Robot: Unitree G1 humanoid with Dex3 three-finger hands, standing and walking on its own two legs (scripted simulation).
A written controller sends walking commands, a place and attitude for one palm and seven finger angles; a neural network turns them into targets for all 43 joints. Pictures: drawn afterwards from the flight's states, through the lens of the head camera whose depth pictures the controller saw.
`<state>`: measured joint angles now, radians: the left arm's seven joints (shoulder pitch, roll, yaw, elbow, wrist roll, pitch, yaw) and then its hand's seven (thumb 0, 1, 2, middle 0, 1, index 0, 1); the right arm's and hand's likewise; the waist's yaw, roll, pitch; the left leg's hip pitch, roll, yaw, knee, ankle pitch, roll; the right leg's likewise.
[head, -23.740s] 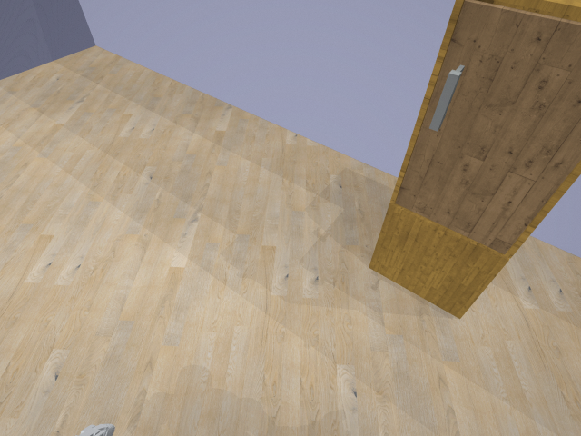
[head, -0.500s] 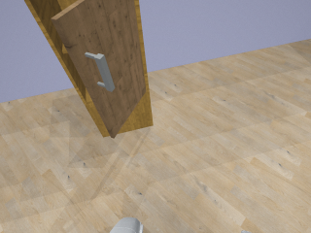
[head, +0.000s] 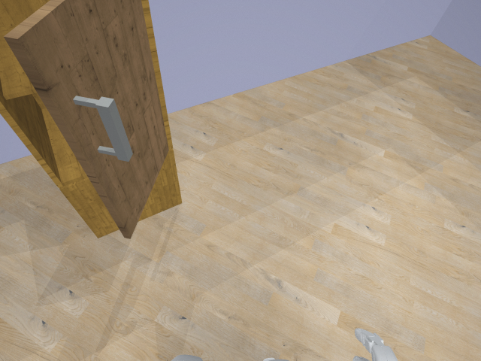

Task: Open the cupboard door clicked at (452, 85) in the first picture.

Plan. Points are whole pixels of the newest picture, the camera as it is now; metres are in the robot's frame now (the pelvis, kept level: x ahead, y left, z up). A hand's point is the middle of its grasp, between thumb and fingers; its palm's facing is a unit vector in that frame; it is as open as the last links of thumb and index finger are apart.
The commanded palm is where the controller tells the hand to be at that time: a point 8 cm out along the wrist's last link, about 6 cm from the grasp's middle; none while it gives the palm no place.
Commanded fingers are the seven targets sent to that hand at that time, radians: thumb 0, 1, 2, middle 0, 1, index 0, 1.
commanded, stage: walk to a spot facing it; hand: left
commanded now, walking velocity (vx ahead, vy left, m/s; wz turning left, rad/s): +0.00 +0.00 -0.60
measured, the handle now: (105, 130) +0.46 +0.31 +0.06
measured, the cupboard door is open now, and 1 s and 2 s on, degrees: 50 50 50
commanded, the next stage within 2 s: none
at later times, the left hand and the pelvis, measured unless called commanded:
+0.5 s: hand (192, 317) +0.20 +0.11 -0.15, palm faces -0.36 -0.90 -0.23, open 7.3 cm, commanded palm none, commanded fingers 0.00 0.90 0.90 -0.20 -0.30 -0.20 -0.30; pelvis +0.02 -0.03 +0.00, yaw -20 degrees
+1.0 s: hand (229, 246) +0.36 +0.06 -0.16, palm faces -0.58 -0.80 -0.15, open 7.3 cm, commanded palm none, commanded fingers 0.00 0.90 0.90 -0.20 -0.30 -0.20 -0.30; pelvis +0.20 -0.06 +0.01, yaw -38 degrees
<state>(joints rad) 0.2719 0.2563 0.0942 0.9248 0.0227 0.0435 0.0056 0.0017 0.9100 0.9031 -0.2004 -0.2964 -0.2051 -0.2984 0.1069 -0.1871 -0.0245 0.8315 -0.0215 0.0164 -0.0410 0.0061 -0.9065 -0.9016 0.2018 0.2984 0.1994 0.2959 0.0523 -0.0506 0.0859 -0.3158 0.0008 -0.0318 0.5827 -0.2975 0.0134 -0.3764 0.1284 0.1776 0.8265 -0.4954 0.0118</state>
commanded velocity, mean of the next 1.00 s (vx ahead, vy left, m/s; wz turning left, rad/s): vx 0.25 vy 0.00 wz -0.54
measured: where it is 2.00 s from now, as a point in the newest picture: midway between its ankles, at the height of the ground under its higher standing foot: (344, 278)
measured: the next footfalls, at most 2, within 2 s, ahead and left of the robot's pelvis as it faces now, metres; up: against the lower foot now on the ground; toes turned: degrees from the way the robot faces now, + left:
right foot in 0.38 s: +0.01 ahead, -0.14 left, +0.00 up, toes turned -21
left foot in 0.76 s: +0.25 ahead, +0.03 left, +0.00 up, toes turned -24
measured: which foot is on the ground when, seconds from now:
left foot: down 0.00-0.38, up 0.40-0.74, down 0.76-1.00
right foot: up 0.00-0.36, down 0.38-0.76, up 0.78-1.00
